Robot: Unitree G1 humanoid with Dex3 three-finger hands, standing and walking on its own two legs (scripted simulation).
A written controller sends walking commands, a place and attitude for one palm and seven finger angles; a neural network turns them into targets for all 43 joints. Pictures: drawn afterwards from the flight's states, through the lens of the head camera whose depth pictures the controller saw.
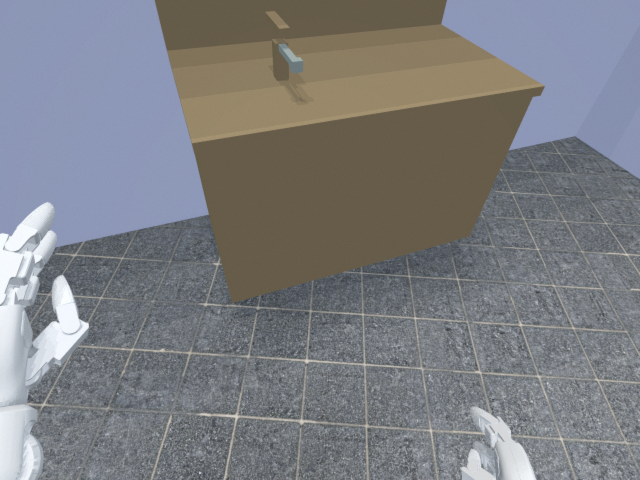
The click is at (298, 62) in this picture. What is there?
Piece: tap's lever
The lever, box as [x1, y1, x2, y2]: [289, 57, 302, 72]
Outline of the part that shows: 299,57 289,58 290,70 292,72 302,71 302,60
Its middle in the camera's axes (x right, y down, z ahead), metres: -0.06 -0.43 +0.97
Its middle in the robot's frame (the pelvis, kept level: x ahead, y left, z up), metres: +1.02 +0.13 +0.08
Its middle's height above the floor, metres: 0.85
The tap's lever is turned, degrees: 0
